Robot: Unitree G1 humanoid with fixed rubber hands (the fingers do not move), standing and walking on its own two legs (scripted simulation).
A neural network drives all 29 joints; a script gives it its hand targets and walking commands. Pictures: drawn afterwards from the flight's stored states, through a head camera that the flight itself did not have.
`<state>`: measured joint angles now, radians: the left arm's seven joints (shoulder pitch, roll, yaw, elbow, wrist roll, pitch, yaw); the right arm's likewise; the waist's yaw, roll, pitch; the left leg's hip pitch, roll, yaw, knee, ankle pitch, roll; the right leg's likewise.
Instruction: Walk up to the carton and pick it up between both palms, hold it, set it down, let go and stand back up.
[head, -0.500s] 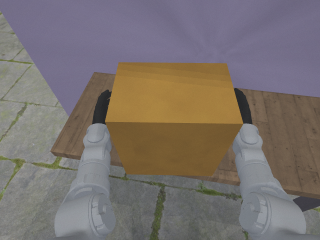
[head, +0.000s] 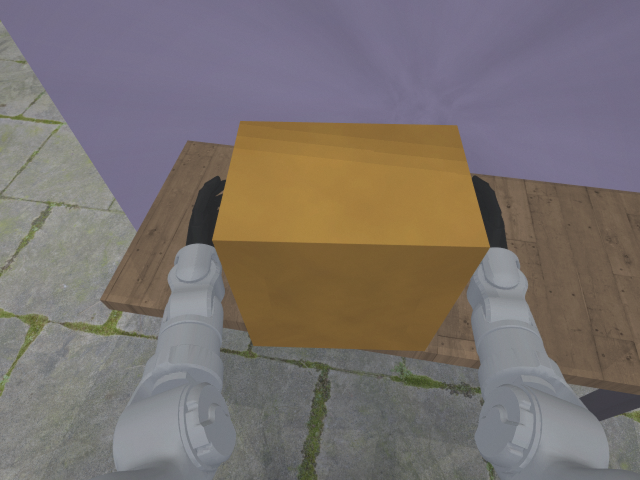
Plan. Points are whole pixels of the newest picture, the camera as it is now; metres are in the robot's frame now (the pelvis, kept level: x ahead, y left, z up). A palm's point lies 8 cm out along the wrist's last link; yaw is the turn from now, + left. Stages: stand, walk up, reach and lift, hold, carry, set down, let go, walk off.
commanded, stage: set down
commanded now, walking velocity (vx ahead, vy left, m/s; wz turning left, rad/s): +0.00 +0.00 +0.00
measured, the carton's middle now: (342, 249) +0.42 +0.01 +0.01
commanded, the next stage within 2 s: none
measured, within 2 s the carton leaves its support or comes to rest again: neither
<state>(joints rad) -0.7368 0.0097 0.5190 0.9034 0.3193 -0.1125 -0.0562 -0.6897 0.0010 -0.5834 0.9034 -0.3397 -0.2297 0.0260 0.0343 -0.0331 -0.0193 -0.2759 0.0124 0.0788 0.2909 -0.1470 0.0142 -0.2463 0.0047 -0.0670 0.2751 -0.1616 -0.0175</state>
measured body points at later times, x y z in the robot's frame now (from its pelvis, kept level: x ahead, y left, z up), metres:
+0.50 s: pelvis -0.01 +0.00 -0.02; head +0.04 +0.01 +0.43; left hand +0.42 +0.21 +0.05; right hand +0.43 -0.18 +0.05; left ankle -0.01 +0.11 -0.75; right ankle -0.02 -0.10 -0.75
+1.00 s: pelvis -0.05 -0.02 -0.03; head +0.01 +0.00 +0.42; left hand +0.43 +0.22 +0.12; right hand +0.44 -0.23 +0.12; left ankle -0.01 +0.11 -0.75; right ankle -0.02 -0.10 -0.75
